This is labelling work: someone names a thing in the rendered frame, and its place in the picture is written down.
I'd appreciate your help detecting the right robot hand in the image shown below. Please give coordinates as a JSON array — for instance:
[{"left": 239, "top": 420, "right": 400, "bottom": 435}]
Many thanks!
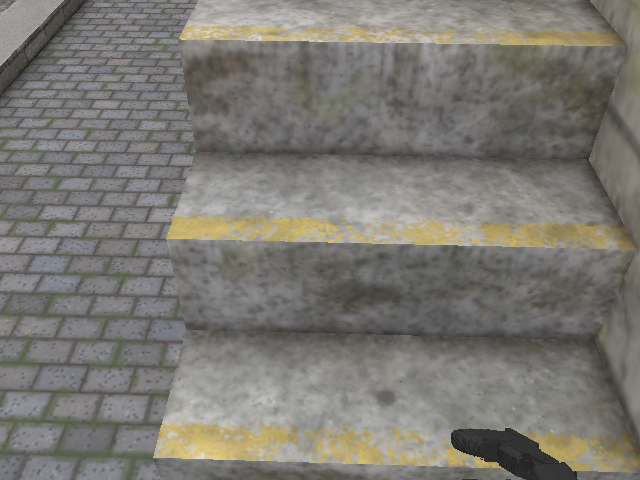
[{"left": 451, "top": 428, "right": 578, "bottom": 480}]

